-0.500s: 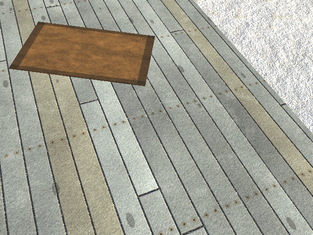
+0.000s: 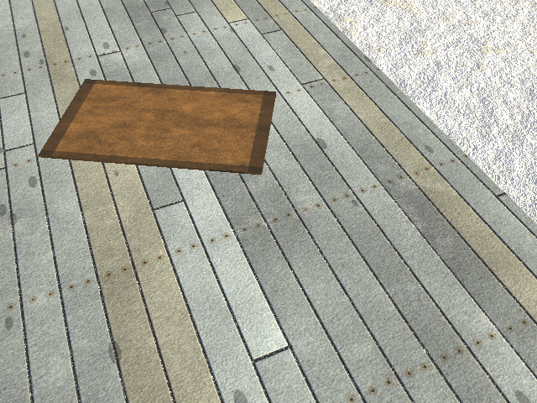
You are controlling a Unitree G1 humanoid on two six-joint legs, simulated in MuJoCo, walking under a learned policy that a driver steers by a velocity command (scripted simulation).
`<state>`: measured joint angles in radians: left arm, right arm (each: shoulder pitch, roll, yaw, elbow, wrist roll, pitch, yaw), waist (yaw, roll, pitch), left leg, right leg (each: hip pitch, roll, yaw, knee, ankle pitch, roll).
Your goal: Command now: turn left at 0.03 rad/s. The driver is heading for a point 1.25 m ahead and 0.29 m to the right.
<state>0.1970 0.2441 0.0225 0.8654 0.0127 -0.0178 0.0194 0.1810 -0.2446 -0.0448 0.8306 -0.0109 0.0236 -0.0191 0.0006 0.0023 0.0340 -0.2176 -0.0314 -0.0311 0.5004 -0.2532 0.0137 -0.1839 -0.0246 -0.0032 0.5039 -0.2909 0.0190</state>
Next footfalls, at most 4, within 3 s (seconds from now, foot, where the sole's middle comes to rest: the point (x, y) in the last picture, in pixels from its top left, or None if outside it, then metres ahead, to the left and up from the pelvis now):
1.00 right None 0.43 -0.13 -0.77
1.56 left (244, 320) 0.74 0.10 -0.77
2.10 right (333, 242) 1.01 -0.16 -0.77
2.58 left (304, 166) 1.35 -0.09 -0.77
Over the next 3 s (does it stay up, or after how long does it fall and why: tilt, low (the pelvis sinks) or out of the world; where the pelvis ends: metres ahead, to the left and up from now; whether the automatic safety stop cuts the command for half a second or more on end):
stays up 1.22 -0.14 0.00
